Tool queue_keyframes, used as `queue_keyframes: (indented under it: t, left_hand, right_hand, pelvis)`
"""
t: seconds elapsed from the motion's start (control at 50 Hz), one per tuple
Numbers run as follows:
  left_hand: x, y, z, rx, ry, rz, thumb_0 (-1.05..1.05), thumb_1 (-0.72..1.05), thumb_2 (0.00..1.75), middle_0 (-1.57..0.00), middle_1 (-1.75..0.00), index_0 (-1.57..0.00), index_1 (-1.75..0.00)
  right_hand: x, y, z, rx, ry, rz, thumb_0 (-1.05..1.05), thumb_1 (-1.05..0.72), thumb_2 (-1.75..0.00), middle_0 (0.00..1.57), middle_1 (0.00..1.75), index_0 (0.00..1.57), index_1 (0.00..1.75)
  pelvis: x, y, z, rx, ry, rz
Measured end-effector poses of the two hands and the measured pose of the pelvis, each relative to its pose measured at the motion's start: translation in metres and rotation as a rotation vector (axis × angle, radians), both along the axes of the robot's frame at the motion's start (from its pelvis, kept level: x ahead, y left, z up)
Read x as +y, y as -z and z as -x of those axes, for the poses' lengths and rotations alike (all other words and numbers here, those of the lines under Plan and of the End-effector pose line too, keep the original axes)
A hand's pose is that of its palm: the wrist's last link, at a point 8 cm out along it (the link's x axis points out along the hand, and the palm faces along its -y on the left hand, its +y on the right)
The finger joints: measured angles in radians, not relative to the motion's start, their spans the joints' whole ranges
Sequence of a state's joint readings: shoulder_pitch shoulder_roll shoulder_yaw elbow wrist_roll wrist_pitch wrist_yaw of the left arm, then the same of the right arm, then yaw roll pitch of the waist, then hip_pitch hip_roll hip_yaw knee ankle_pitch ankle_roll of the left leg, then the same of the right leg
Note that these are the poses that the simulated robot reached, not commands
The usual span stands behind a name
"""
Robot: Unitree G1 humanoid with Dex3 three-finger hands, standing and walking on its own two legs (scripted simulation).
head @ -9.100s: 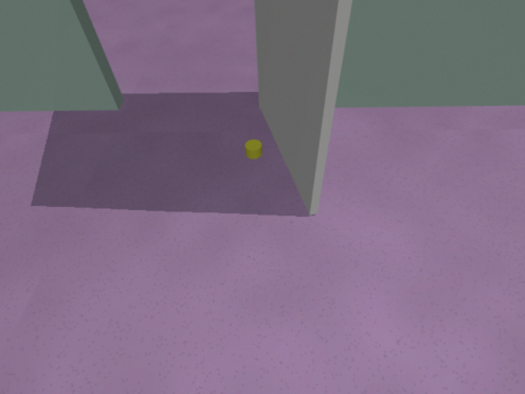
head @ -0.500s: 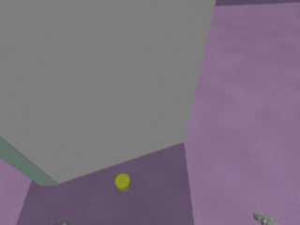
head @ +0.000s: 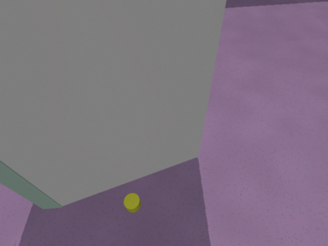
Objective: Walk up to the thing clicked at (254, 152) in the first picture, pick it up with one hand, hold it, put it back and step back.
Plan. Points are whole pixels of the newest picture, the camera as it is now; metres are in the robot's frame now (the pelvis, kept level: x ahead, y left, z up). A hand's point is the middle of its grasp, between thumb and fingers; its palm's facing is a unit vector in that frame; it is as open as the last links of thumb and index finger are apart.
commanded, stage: stand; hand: left
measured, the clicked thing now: (132, 202) +0.45 +0.26 -0.75
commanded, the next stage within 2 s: none
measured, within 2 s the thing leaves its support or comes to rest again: neither
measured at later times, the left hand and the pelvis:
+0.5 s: hand out of the picture +0.10 +0.25 -0.15, palm faces -0.01 -0.94 -0.33, open 7.4 cm; pelvis +0.02 +0.00 +0.00, yaw +0 degrees
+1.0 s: hand out of the picture +0.07 +0.25 -0.16, palm faces -0.02 -0.94 -0.34, open 7.4 cm; pelvis +0.00 +0.00 +0.00, yaw +0 degrees
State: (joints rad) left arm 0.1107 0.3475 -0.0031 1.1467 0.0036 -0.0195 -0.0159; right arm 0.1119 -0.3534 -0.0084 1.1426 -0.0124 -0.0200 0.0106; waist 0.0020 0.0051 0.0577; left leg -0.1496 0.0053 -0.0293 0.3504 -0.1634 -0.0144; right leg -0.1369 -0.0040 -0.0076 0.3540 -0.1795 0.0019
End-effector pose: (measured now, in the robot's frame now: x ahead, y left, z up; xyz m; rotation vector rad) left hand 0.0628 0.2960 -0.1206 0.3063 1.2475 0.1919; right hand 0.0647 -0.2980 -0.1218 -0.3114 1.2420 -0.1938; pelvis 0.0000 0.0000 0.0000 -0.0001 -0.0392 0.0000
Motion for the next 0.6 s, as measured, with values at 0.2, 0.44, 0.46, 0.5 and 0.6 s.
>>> queue_keyframes:
  t: [0.2, 0.44, 0.46, 0.5, 0.6]
  left_hand:
    - [-0.001, -0.003, -0.018, -0.011, 0.006, -0.009, 0.00, 0.91, 0.89, -0.20, -0.30, -0.20, -0.30]
    - [-0.003, -0.005, -0.032, -0.040, 0.006, -0.005, 0.00, 0.91, 0.89, -0.20, -0.30, -0.20, -0.30]
    - [-0.003, -0.004, -0.032, -0.041, 0.006, -0.005, 0.00, 0.91, 0.89, -0.20, -0.30, -0.20, -0.30]
    - [-0.003, -0.004, -0.032, -0.042, 0.005, -0.003, 0.00, 0.91, 0.89, -0.20, -0.30, -0.20, -0.30]
    - [-0.003, -0.004, -0.028, -0.042, 0.001, -0.002, 0.00, 0.91, 0.89, -0.20, -0.30, -0.20, -0.30]
  right_hand:
    - [0.001, 0.001, -0.011, 0.009, -0.002, -0.006, 0.01, -0.91, -0.89, 0.21, 0.30, 0.20, 0.30]
    - [-0.001, -0.003, -0.028, -0.026, -0.006, 0.005, 0.01, -0.91, -0.89, 0.21, 0.30, 0.20, 0.30]
    - [-0.001, -0.004, -0.029, -0.030, -0.005, 0.006, 0.01, -0.91, -0.89, 0.21, 0.30, 0.20, 0.30]
    - [-0.001, -0.005, -0.030, -0.036, -0.006, 0.006, 0.01, -0.91, -0.89, 0.21, 0.30, 0.20, 0.30]
    - [-0.001, -0.006, -0.029, -0.043, -0.008, 0.009, 0.01, -0.91, -0.89, 0.21, 0.30, 0.20, 0.30]
  pelvis:
    - [-0.001, -0.001, -0.009, 0.012, 0.000, 0.000]
    - [-0.002, -0.002, -0.015, 0.007, 0.001, 0.000]
    - [-0.002, -0.002, -0.015, 0.006, 0.001, 0.000]
    - [-0.002, -0.002, -0.015, 0.004, 0.002, 0.000]
    - [-0.001, -0.002, -0.013, -0.002, 0.003, 0.000]
